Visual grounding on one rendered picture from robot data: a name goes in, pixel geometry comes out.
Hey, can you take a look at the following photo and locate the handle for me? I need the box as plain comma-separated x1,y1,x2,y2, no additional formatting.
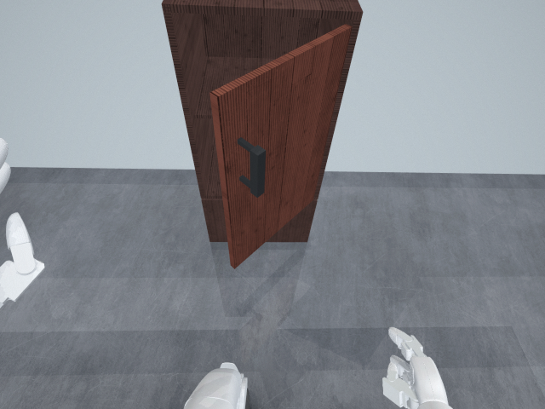
238,137,266,198

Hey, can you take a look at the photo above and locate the robot left thigh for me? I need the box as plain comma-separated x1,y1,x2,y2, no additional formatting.
184,368,247,409

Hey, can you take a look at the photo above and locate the left robot hand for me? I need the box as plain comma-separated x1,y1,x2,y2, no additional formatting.
0,138,44,308

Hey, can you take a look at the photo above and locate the cupboard door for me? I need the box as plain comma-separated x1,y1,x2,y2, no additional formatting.
209,24,353,269

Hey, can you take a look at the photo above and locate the left robot shin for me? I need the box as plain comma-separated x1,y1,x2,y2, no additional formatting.
220,362,238,371

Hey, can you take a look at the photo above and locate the right robot hand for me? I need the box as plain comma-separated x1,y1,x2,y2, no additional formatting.
382,327,449,409

